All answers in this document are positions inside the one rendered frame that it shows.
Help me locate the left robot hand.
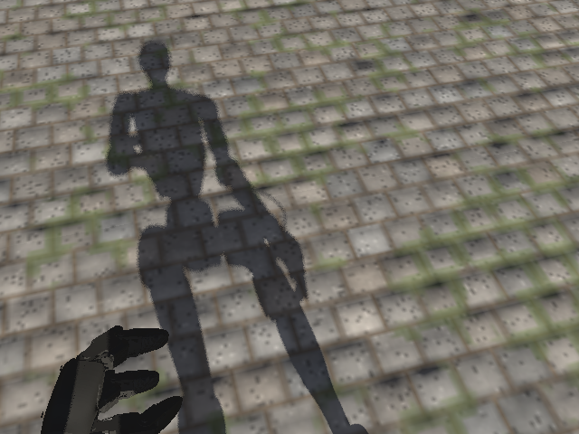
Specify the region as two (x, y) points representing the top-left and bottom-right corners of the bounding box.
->
(41, 325), (183, 434)

